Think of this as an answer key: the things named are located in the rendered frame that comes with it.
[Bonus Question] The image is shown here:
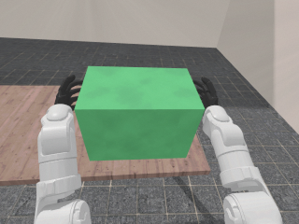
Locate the right robot forearm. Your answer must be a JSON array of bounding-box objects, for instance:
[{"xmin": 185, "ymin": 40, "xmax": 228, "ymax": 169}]
[{"xmin": 202, "ymin": 105, "xmax": 283, "ymax": 224}]

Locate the table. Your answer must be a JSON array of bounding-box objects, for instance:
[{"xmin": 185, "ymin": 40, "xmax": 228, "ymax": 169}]
[{"xmin": 0, "ymin": 85, "xmax": 211, "ymax": 186}]

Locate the left robot hand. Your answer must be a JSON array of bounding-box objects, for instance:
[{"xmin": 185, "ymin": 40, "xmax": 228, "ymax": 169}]
[{"xmin": 54, "ymin": 75, "xmax": 83, "ymax": 111}]

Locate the right robot hand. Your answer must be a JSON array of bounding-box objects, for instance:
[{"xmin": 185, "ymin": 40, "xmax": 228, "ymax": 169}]
[{"xmin": 192, "ymin": 77, "xmax": 219, "ymax": 116}]

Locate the robot right upper arm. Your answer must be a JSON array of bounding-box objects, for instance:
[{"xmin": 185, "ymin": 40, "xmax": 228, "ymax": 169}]
[{"xmin": 223, "ymin": 190, "xmax": 282, "ymax": 224}]

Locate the carton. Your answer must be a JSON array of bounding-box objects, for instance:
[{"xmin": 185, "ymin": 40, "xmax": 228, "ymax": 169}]
[{"xmin": 74, "ymin": 66, "xmax": 205, "ymax": 161}]

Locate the left robot forearm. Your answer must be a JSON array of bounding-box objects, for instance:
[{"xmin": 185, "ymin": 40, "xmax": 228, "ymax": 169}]
[{"xmin": 34, "ymin": 104, "xmax": 82, "ymax": 224}]

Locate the robot left upper arm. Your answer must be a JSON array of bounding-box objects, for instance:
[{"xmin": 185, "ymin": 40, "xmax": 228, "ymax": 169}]
[{"xmin": 36, "ymin": 199, "xmax": 92, "ymax": 224}]

